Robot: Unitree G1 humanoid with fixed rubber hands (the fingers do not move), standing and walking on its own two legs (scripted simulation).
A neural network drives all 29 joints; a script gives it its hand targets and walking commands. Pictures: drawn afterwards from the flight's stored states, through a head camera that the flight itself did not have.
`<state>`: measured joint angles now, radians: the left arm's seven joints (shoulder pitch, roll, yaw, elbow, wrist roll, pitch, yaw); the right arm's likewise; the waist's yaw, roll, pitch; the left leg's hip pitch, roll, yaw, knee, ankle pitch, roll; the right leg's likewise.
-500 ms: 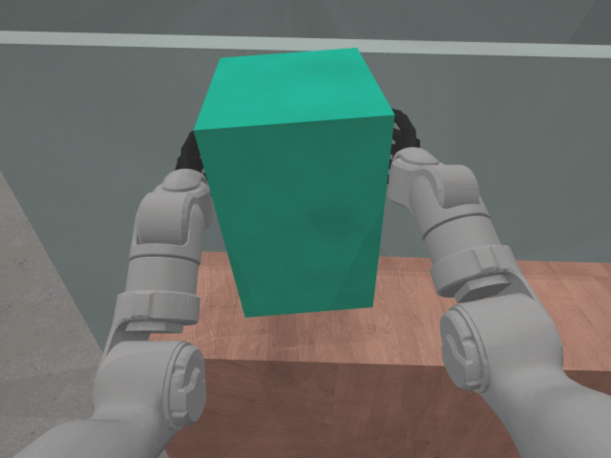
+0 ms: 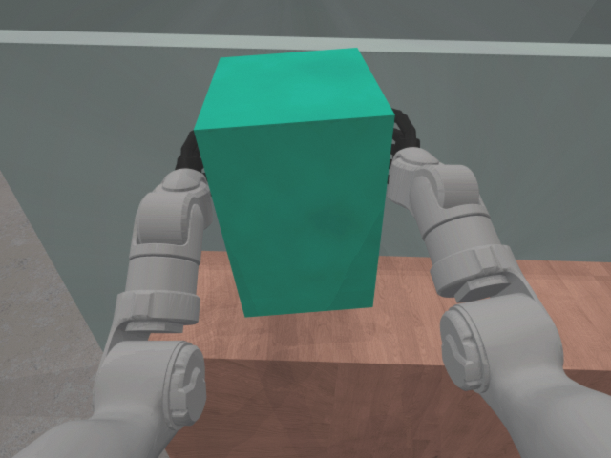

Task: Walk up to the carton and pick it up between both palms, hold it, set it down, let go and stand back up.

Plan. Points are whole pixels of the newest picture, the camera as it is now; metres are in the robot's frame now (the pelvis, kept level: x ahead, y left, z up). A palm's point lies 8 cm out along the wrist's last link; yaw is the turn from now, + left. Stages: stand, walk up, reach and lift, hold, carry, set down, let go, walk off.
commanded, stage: hold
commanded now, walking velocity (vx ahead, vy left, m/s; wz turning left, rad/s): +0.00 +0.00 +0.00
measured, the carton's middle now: (299, 186) +0.39 +0.02 +0.22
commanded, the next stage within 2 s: set down in 0.40 s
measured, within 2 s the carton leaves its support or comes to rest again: neither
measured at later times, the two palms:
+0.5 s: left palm (190, 180) +0.36 +0.15 +0.24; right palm (404, 167) +0.38 -0.11 +0.25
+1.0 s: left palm (209, 196) +0.40 +0.14 +0.19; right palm (400, 190) +0.41 -0.12 +0.20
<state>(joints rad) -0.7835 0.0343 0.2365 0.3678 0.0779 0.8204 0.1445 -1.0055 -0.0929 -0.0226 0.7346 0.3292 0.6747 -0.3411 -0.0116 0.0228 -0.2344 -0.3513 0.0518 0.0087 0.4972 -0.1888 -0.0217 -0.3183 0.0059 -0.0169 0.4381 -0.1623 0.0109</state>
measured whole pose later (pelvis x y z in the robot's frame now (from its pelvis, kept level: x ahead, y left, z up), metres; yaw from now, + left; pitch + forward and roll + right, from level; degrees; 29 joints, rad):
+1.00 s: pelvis +0.00 +0.00 +0.00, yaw +0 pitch +1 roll -1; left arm -0.87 -0.01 0.33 0.70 0.17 0.46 0.15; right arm -1.01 -0.07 -0.11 1.02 0.15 0.30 -0.21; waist -0.01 0.02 -0.13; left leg -0.32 0.05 0.01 0.50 -0.19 -0.02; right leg -0.29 0.01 -0.02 0.43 -0.16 0.01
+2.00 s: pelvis +0.00 +0.00 +0.00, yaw +0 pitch +1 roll -1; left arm -0.81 -0.06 0.33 0.79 0.17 0.29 0.19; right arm -0.88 -0.07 -0.11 1.02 0.08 0.15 -0.17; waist -0.01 0.02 -0.08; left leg -0.32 0.05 0.01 0.50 -0.20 -0.02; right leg -0.29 0.01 -0.02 0.43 -0.16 0.01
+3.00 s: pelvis +0.02 +0.00 +0.00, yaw +0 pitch +3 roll -1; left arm -0.75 -0.10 0.33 0.87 0.21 0.15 0.22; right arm -0.81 -0.07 -0.16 1.04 -0.05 0.07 -0.11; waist -0.01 0.02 -0.07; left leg -0.32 0.05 0.01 0.50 -0.22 -0.02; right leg -0.29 0.01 -0.02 0.43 -0.19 0.01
